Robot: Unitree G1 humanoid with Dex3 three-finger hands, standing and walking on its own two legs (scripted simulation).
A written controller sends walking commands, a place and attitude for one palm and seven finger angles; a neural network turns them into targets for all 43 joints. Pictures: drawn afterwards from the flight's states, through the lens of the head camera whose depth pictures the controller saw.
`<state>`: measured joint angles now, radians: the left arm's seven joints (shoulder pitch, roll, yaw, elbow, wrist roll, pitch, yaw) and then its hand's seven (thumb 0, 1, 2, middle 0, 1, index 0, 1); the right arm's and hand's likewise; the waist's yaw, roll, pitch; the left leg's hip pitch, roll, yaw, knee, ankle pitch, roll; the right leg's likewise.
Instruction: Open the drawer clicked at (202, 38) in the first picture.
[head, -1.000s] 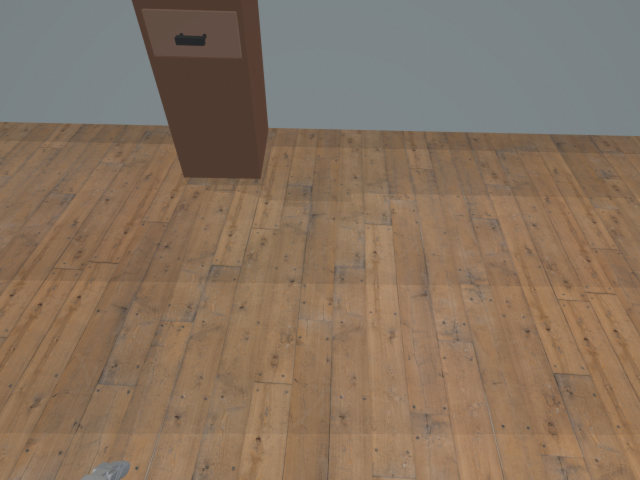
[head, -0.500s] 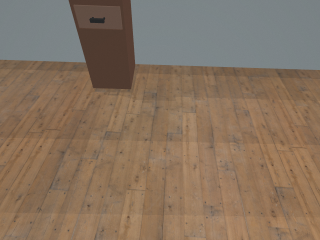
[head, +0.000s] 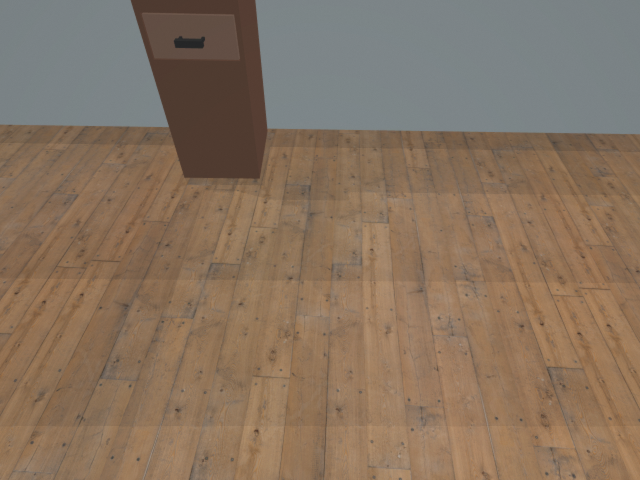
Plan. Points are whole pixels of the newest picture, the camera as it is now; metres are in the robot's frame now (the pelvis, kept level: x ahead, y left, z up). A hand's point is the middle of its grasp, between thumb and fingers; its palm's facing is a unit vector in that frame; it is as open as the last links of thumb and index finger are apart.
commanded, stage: look at it before walking up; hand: left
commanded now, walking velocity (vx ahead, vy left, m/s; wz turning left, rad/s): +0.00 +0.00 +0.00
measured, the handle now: (190, 41) +1.56 +0.58 -0.10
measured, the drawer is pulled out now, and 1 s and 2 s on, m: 0.00 0.00 0.00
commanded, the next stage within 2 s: walk to a spot facing it in 0.54 s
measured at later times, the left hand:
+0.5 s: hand out of the picture +0.08 +0.24 -0.16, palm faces -0.03 -0.94 -0.33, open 7.4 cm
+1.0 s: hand out of the picture +0.02 +0.24 -0.20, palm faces +0.17 -0.97 -0.19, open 7.4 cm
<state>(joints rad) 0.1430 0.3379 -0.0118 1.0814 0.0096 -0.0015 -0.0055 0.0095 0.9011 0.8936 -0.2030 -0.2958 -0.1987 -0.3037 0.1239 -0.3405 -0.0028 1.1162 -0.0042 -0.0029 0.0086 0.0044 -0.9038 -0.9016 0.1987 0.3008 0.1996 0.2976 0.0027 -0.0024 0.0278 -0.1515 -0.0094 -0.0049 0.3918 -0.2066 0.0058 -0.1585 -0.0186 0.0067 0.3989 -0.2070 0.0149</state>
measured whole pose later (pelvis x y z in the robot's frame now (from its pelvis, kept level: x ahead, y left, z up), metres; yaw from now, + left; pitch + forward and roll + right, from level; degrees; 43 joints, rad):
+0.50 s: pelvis +0.01 +0.00 +0.00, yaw +0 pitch -2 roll +0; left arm 0.14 0.34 -0.01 1.09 0.01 -0.01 0.00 0.01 0.90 0.89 -0.20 -0.30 -0.20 -0.30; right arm 0.11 -0.34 0.00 1.12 0.00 -0.01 0.01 0.00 -0.90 -0.90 0.20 0.30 0.20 0.30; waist 0.01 0.00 0.03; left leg -0.14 0.00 -0.01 0.38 -0.21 0.00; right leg -0.14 -0.01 0.01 0.38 -0.21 0.01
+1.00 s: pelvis +0.06 +0.04 -0.02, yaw +10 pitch -1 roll -1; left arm 0.32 0.25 0.03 1.06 0.03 -0.01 -0.01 0.01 0.90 0.89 -0.20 -0.30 -0.20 -0.30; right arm 0.29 -0.23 -0.02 1.05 -0.01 0.02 0.05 0.01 -0.91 -0.90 0.20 0.30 0.20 0.30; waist 0.00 -0.05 0.02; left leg -0.33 0.05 0.10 0.65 -0.37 0.01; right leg -0.08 -0.11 -0.15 0.49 -0.38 0.07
